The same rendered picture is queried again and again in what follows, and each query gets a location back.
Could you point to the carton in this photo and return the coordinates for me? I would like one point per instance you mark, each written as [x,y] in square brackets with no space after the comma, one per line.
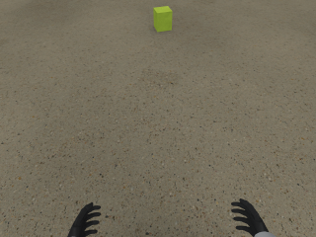
[162,18]

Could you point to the left robot hand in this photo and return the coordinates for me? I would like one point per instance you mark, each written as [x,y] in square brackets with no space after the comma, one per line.
[80,224]

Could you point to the right robot hand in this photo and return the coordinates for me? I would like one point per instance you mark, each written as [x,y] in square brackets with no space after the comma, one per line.
[255,222]

